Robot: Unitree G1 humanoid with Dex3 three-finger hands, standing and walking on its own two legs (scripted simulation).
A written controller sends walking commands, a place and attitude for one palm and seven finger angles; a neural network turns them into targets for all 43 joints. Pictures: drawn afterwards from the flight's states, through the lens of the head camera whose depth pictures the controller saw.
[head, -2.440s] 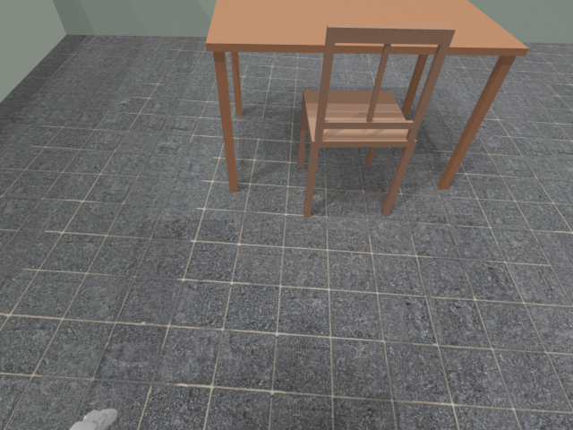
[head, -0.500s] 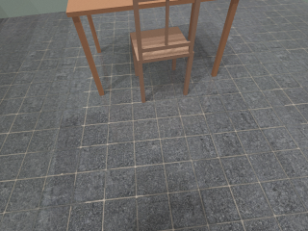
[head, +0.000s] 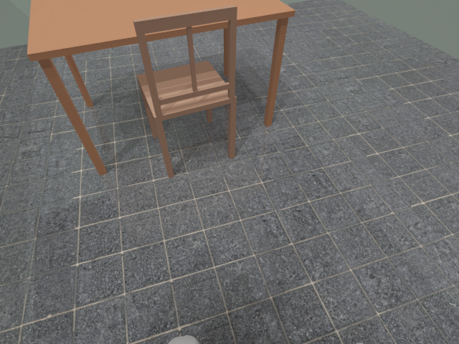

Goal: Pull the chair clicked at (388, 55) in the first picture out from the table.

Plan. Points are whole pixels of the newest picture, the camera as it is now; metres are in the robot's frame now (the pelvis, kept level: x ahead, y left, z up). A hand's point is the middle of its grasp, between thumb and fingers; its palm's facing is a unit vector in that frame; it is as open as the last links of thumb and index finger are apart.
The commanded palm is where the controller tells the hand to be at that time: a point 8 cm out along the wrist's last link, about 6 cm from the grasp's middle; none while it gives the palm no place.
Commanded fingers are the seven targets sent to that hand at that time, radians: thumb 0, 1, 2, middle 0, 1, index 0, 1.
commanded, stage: walk to a spot facing it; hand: left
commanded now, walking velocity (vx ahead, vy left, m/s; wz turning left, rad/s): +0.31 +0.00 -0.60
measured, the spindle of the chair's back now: (192, 61) +1.16 +0.30 -0.11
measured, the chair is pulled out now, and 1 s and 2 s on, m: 0.00 0.00 0.00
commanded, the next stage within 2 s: turn to face it in 1.54 s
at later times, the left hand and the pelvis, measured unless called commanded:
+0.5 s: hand (149, 264) +0.31 +0.24 -0.18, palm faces -0.30 -0.94 -0.16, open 7.4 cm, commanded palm none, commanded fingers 0.00 0.90 0.90 -0.20 -0.30 -0.20 -0.30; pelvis +0.17 +0.07 -0.01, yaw -20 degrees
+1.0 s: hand (216, 191) +0.54 +0.11 -0.17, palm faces -0.52 -0.81 -0.26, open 7.2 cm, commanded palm none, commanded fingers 0.00 0.90 0.90 -0.20 -0.30 -0.20 -0.30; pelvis +0.39 -0.05 -0.01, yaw -34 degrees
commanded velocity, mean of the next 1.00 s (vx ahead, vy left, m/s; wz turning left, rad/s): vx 0.34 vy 0.00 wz -0.49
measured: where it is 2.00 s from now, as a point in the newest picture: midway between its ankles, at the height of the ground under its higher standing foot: (296, 253)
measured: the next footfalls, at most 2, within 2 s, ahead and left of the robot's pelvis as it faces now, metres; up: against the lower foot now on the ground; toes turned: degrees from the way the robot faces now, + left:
left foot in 0.12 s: +0.12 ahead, +0.15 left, +0.00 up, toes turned -4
right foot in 0.72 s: +0.34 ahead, -0.07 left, +0.00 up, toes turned -36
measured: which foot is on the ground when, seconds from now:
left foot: up 0.00-0.10, down 0.12-0.72, up 0.74-1.00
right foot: down 0.00-0.12, up 0.14-0.70, down 0.72-1.00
